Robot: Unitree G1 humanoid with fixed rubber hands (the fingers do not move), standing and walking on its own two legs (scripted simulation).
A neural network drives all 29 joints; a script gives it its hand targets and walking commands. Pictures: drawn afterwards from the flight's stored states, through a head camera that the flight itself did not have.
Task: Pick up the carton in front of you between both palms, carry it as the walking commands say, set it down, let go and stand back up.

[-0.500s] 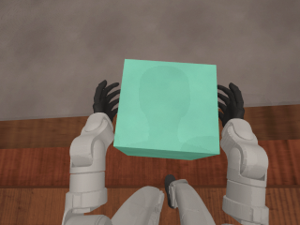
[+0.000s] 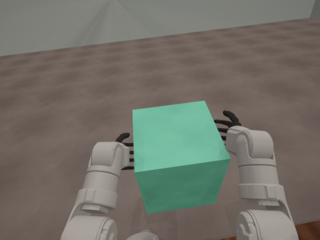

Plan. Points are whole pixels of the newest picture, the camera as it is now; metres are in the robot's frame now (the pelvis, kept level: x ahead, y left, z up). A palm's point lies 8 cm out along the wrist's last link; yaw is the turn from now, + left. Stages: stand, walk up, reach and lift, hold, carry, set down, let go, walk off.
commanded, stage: carry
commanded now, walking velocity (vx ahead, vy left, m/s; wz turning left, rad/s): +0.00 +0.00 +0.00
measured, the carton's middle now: (175, 158) +0.34 -0.07 +0.05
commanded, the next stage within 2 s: none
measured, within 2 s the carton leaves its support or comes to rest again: neither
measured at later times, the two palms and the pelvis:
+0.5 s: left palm (130, 122) +0.70 +0.09 -0.04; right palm (191, 111) +0.70 -0.21 -0.02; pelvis +0.37 -0.05 -0.07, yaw +1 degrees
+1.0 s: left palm (145, 106) +0.97 +0.01 -0.12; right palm (192, 107) +0.93 -0.27 -0.15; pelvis +0.60 -0.09 -0.19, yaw -1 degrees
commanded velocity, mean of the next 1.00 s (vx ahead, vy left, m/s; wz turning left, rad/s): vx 0.00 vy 0.00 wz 0.00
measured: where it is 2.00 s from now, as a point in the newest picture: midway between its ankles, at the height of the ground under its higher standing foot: (179, 217)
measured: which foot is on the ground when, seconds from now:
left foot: up 0.00-0.20, down 0.22-0.62, up 0.64-1.00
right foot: down 0.00-0.20, up 0.22-0.56, down 0.58-1.00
